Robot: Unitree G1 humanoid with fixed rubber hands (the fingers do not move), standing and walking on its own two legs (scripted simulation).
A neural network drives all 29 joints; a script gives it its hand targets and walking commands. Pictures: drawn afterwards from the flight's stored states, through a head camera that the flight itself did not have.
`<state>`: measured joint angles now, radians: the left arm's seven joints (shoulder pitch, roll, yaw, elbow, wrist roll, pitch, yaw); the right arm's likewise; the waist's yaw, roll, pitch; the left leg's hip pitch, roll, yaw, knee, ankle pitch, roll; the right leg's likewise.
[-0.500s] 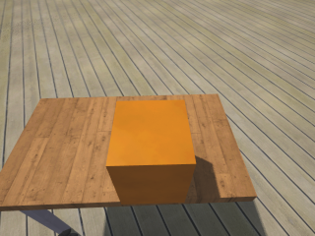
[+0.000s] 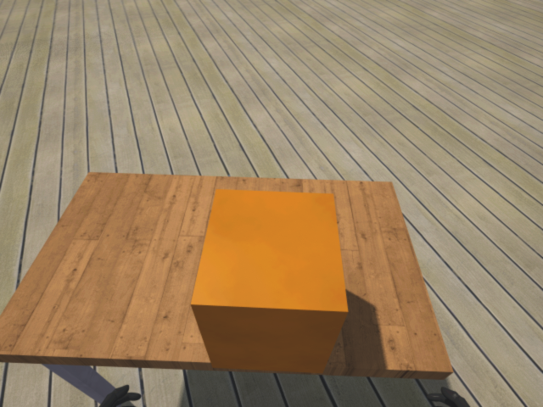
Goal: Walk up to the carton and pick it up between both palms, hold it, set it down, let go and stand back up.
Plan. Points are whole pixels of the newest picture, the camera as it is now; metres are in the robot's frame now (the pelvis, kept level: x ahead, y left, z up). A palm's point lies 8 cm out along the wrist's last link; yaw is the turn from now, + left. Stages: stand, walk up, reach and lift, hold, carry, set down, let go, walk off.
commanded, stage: walk up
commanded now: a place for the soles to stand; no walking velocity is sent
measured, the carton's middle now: (270, 283) +0.36 +0.02 -0.05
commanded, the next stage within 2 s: none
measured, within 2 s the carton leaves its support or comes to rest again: neither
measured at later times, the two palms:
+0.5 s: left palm out of the picture +0.09 +0.30 -0.09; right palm out of the picture +0.12 -0.26 -0.08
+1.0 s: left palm out of the picture +0.01 +0.27 -0.08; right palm out of the picture +0.07 -0.24 -0.10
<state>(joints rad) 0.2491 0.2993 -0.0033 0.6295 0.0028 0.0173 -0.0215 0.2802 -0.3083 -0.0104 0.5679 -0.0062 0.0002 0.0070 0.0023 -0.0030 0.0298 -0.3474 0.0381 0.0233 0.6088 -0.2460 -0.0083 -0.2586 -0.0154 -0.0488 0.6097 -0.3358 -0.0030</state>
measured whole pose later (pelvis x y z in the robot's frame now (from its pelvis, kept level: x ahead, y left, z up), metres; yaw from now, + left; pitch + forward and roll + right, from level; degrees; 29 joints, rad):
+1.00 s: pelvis -0.07 +0.01 +0.00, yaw +5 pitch -2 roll +0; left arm 0.32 0.26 0.01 0.61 0.00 0.00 -0.01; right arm 0.27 -0.27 -0.03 0.64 -0.03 0.01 0.00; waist 0.00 0.03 0.05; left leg -0.29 -0.02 -0.07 0.56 -0.23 -0.02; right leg -0.24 0.00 -0.04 0.60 -0.34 -0.02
